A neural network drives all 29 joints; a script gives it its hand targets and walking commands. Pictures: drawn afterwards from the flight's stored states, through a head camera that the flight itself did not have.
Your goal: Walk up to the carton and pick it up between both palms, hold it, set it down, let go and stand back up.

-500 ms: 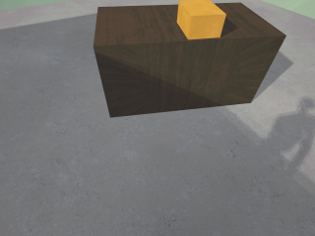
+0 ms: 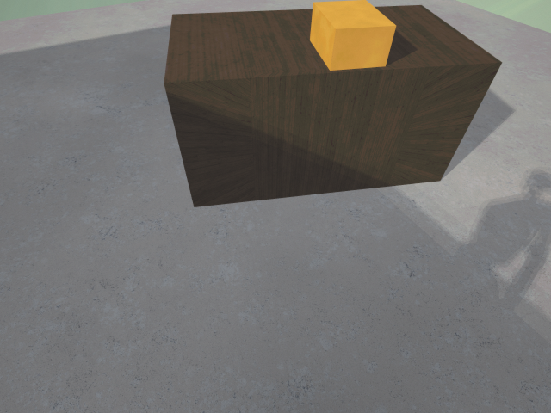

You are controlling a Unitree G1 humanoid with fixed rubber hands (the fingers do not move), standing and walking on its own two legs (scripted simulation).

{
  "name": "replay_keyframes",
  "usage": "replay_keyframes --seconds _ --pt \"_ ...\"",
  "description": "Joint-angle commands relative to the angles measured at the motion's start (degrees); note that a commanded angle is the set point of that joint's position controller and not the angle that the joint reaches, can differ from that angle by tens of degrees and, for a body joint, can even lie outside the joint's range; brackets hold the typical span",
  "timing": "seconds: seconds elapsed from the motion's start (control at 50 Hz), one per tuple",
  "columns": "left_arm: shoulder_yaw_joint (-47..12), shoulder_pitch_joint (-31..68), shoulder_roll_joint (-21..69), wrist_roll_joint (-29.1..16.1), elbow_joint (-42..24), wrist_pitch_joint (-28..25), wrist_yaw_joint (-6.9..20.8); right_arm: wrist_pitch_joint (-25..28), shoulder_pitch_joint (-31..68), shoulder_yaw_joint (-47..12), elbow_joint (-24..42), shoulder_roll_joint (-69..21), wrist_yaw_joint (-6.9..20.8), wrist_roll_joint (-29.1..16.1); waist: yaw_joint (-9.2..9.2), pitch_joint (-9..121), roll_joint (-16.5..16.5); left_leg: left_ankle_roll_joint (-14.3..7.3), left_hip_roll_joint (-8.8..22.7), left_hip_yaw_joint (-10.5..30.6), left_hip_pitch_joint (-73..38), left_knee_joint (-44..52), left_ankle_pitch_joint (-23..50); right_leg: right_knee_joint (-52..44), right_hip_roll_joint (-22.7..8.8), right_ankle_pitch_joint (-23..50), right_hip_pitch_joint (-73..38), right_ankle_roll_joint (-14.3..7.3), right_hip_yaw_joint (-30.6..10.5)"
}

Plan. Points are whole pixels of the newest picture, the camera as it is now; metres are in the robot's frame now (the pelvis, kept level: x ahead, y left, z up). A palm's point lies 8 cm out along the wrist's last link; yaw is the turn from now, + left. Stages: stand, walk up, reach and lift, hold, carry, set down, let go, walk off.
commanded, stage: walk up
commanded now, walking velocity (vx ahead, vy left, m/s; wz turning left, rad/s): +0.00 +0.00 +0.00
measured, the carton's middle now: (348, 33) +1.49 -0.28 -0.04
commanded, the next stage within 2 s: none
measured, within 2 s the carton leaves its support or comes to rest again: neither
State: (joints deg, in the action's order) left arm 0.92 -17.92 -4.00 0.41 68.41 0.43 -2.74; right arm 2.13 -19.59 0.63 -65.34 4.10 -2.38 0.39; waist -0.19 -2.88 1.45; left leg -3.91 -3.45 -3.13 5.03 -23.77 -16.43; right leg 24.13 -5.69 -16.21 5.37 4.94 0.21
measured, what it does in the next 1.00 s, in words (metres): walks ahead: right foot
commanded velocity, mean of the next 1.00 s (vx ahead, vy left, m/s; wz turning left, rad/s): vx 0.00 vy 0.00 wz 0.00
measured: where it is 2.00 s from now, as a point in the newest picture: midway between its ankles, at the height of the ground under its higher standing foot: (319, 277)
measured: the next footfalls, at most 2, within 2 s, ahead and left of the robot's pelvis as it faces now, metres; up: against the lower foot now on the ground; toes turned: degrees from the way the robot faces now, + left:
right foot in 0.50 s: +0.26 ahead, -0.24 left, +0.00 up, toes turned -15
left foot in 1.10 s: +0.56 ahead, +0.00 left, +0.00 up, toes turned +1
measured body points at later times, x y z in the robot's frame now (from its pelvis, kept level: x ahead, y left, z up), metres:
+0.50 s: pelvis +0.10 -0.09 -0.03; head +0.09 -0.11 +0.42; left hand +0.18 +0.16 -0.16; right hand -0.07 -0.30 -0.19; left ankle -0.04 +0.07 -0.74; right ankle +0.22 -0.23 -0.74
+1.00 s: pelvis +0.30 -0.13 -0.02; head +0.29 -0.11 +0.43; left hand +0.27 +0.09 -0.18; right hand +0.34 -0.39 -0.15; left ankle +0.48 +0.00 -0.70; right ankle +0.22 -0.23 -0.74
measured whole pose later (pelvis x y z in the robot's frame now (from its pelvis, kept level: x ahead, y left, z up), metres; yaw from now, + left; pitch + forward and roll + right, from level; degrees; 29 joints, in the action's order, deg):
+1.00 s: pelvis +0.30 -0.13 -0.02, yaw -6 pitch -5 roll -3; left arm 0.5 -27.6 -9.8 2.4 57.1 -4.5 -0.2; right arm 0.6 -16.1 0.0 -52.2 13.4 3.0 2.7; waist 2.3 -3.0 -1.4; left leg 0.8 8.7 0.8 35.0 -50.3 -7.8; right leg 30.1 1.1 -23.0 2.1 -1.2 9.6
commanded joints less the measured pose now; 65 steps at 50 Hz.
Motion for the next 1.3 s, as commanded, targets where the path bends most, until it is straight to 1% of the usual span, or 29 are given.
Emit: replay_keyframes --seconds 0.0,0.08,0.1,0.12,0.14,0.16,0.28,0.4,0.44,0.48,0.5,0.52,0.54,0.56,0.62,0.66,0.74,0.82,0.9,0.98,1.04,1.06,1.08,1.1,1.12,1.14,1.16,1.22,1.28 --pt "0.40 -6.90 -3.21 0.04 0.05 -0.22 -0.26 0.45 -6.42 0.80 0.78 4.73 -0.34 0.08 -0.04 -5.16 -0.32 -0.36 8.79 6.32 2.62 5.22 22.27 -3.21 -0.98 10.49 3.97 -3.23 0.60" --pt "0.33 -6.64 -3.08 0.14 -0.10 -0.17 -0.29 0.41 -6.55 0.77 0.77 4.65 -0.42 0.03 -0.08 -5.22 -0.45 -0.36 8.99 6.61 3.15 5.50 21.51 -3.16 -0.83 10.32 3.73 -3.12 0.58" --pt "1.52 -2.98 -10.16 2.40 -2.32 -1.17 0.40 1.59 -12.79 2.78 1.79 13.10 -0.10 2.77 -4.14 0.14 -7.17 -0.53 12.66 13.35 -11.19 6.20 -10.85 13.35 4.31 -13.62 16.59 -5.36 4.89" --pt "1.45 2.42 -10.35 3.53 -4.88 -1.11 0.78 1.74 -17.20 3.84 0.77 14.67 -0.56 3.10 -7.20 -4.23 -6.85 -4.19 22.03 25.94 -16.21 13.56 -27.41 24.06 5.06 -22.48 33.79 -4.64 4.91" --pt "1.28 4.75 -9.90 4.32 -6.49 -0.72 1.21 1.63 -17.90 3.70 0.41 14.99 -1.33 2.49 -6.95 -8.82 -5.25 -5.47 27.58 30.54 -12.84 17.32 -34.79 30.31 1.96 -19.80 40.64 -4.02 0.71" --pt "0.96 5.49 -8.90 4.41 -7.48 -0.71 1.82 1.65 -16.49 3.33 0.42 14.21 -1.56 2.19 -6.15 -12.47 -5.31 -6.26 28.75 30.46 -7.95 18.84 -34.37 32.68 0.77 -17.51 41.62 -4.15 -1.26" --pt "0.99 2.78 -9.65 3.00 -11.26 -2.28 4.12 3.16 -9.20 1.62 2.70 12.91 -0.77 3.48 -1.98 -13.66 -7.93 -10.38 26.16 19.48 -3.56 19.44 -23.16 32.54 -2.29 -7.88 39.81 -4.08 -4.38" --pt "1.01 1.45 -10.27 2.43 -14.45 -2.41 4.43 3.31 -5.68 1.63 4.26 16.27 0.47 4.07 1.03 -12.37 -7.17 -8.01 21.95 3.88 6.98 13.08 -11.73 19.35 -0.70 4.98 20.55 -4.79 2.14" --pt "1.80 -5.44 -10.87 2.70 -13.12 -2.58 3.90 2.52 -4.03 1.54 5.11 17.93 1.15 4.16 4.53 -10.48 -4.33 -6.25 20.71 -0.08 14.98 5.56 -9.61 16.89 2.16 7.58 7.04 -6.05 6.07" --pt "3.42 -16.94 -13.90 2.84 -10.34 -3.01 3.06 1.47 -5.90 0.73 5.16 16.57 2.17 3.94 8.51 -3.87 5.05 -2.90 13.53 -6.17 19.00 -15.85 -2.53 16.41 6.35 4.66 -6.73 -5.99 7.27" --pt "4.57 -21.88 -17.67 2.86 -10.27 -3.06 2.49 0.93 -9.66 -0.24 5.71 13.65 2.91 3.13 9.08 0.20 15.34 -0.27 6.42 -8.39 21.85 -34.51 -5.33 8.56 -0.02 -9.67 -9.81 -7.52 -6.83" --pt "4.89 -22.31 -20.72 1.74 -11.92 -2.83 1.91 0.14 -12.70 -0.81 7.36 11.66 3.52 2.36 7.03 0.69 20.78 1.66 1.75 -0.97 27.84 -48.89 -19.82 -7.25 -11.79 -31.29 -7.24 -10.19 -35.62" --pt "4.94 -17.05 -22.47 -0.46 -13.79 -2.26 1.22 -0.88 -13.98 -0.16 8.63 15.27 3.39 1.29 4.89 -0.40 15.17 1.94 3.45 3.53 30.84 -52.77 -17.89 -18.00 -17.41 -49.07 -3.49 -13.61 -50.42" --pt "4.91 -12.08 -23.20 -1.55 -15.71 -2.06 0.76 -1.10 -11.24 -0.04 9.44 17.50 3.41 0.93 4.02 -3.94 12.23 2.27 6.28 5.25 32.21 -56.62 -14.12 -21.20 -18.76 -51.00 0.92 -13.50 -51.88" --pt "3.37 -7.55 -20.27 -0.30 -17.73 -3.19 0.78 0.19 -7.91 -0.42 9.30 15.86 3.44 1.15 2.20 -6.29 7.16 2.78 10.16 7.27 30.78 -54.04 -9.39 -13.82 -13.82 -27.06 7.11 -12.76 -30.86" --pt "2.81 -6.29 -18.07 0.77 -17.75 -4.22 1.59 -0.03 -9.58 -0.45 9.58 15.01 3.33 1.80 0.16 -4.52 8.03 3.41 11.01 7.73 26.41 -51.22 -9.66 -12.68 -12.84 -23.14 12.31 -14.26 -24.16" --pt "2.50 -6.11 -17.00 1.39 -17.90 -5.22 1.68 -1.49 -5.29 0.02 12.09 15.47 3.71 2.12 -0.21 -7.57 4.22 5.02 11.88 7.34 30.92 -45.35 -6.90 -15.22 -14.54 -28.91 16.63 -17.79 -20.75" --pt "2.14 -8.16 -16.39 1.28 -16.52 -5.76 1.64 -1.59 0.54 0.42 14.97 15.41 4.76 2.11 0.63 -11.51 2.02 5.92 12.74 6.62 36.97 -38.82 2.23 -17.75 -14.60 -30.71 15.30 -17.13 -17.25" --pt "1.94 -10.53 -16.19 1.66 -15.13 -6.34 1.82 -0.52 5.94 0.56 17.49 14.35 5.35 2.35 1.98 -12.85 0.78 5.18 13.00 4.79 37.72 -29.79 9.66 -15.68 -12.68 -22.62 10.13 -16.05 -10.92" --pt "1.99 -11.20 -17.37 2.64 -14.77 -6.33 2.38 0.90 8.72 0.35 19.07 12.86 5.21 2.14 2.82 -12.62 2.09 3.51 11.52 1.73 29.46 -18.54 9.16 -11.09 -11.63 -12.06 8.31 -16.47 -4.63" --pt "1.93 -9.83 -18.62 3.36 -15.21 -5.27 2.82 1.64 -0.45 1.32 16.91 13.85 4.33 2.65 -0.98 -8.10 0.19 1.79 8.55 -1.32 12.13 -13.49 6.43 -0.37 -10.24 -1.65 11.39 -15.38 -0.27" --pt "1.41 -11.51 -17.41 3.62 -14.88 -4.70 3.14 2.10 -7.15 2.41 15.15 15.51 3.81 3.08 -3.10 -3.96 -4.74 1.46 6.94 -0.59 3.04 -12.17 5.39 12.08 -6.61 3.73 12.93 -14.12 3.29" --pt "0.21 -15.38 -14.12 3.68 -14.88 -4.29 3.62 2.47 -14.13 3.81 13.58 18.56 3.17 3.39 -4.55 2.79 -12.57 1.18 10.75 6.28 -6.15 -11.77 0.35 28.13 -1.28 2.19 16.68 -11.80 7.23" --pt "-1.19 -19.08 -10.54 2.28 -15.96 -3.66 3.89 2.13 -17.64 5.00 14.33 22.57 2.46 2.53 -4.51 7.02 -23.12 -1.62 23.22 29.88 -10.46 -1.86 -11.85 45.16 5.78 -16.20 25.13 -8.61 7.16" --pt "-0.28 -17.98 -14.03 1.42 -18.05 -2.52 3.77 1.02 -16.35 5.17 15.24 25.03 1.58 0.40 -4.79 6.31 -17.81 -6.86 28.30 47.93 -8.81 11.35 -30.76 50.41 6.86 -18.10 30.53 -7.42 2.63" --pt "0.42 -13.18 -16.75 1.35 -19.23 -2.04 3.78 0.44 -12.53 5.10 16.55 24.96 0.96 -0.86 -4.82 3.30 -13.95 -8.62 29.96 50.57 -4.46 16.04 -39.31 53.65 4.15 -15.77 31.83 -6.85 0.36" --pt "0.40 -8.32 -16.83 1.18 -20.58 -2.37 3.78 0.42 -10.24 4.55 17.07 23.64 0.76 -0.81 -4.97 0.03 -11.86 -8.61 28.76 45.70 -2.56 16.19 -35.42 55.70 3.22 -13.15 33.88 -6.98 -1.02" --pt "0.30 -8.24 -15.44 1.16 -20.24 -3.01 3.71 1.60 -5.98 3.42 17.85 19.90 0.45 1.39 -3.16 -0.23 -12.42 -10.26 27.65 28.02 1.48 10.30 -16.55 52.15 0.09 -12.15 31.97 -6.19 -3.12" --pt "0.84 -7.43 -14.49 1.51 -20.26 -2.79 3.93 2.93 -5.90 2.35 16.70 17.12 1.11 1.73 -2.19 0.24 -8.43 -11.05 27.24 20.32 2.75 8.65 -5.97 47.41 0.09 -11.04 30.23 -5.19 -4.55"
